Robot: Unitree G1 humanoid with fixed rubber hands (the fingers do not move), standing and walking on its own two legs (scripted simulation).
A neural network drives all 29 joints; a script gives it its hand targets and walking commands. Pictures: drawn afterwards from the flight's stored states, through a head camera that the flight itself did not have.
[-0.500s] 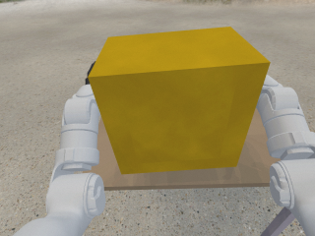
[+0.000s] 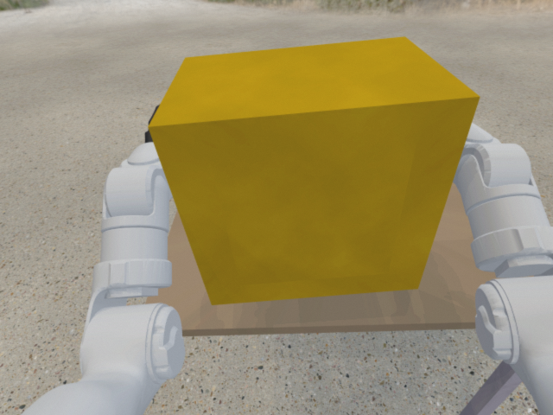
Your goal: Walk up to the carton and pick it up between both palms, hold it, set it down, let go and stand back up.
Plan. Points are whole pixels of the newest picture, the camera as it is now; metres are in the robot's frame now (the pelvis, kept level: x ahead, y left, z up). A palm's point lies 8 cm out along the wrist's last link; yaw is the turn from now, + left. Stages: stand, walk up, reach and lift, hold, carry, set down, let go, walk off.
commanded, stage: hold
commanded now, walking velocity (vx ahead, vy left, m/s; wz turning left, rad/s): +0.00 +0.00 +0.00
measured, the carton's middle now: (304, 176) +0.36 -0.01 +0.23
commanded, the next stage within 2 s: set down in 1.20 s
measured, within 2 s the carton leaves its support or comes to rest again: neither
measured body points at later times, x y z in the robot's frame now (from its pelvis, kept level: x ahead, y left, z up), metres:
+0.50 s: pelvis +0.00 +0.00 +0.00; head -0.07 +0.00 +0.44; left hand +0.38 +0.18 +0.26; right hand +0.39 -0.19 +0.28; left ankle +0.02 +0.12 -0.75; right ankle +0.05 -0.13 -0.75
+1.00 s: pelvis +0.00 +0.00 +0.00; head -0.07 +0.00 +0.44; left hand +0.38 +0.18 +0.26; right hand +0.39 -0.19 +0.28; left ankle +0.02 +0.12 -0.75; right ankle +0.05 -0.13 -0.75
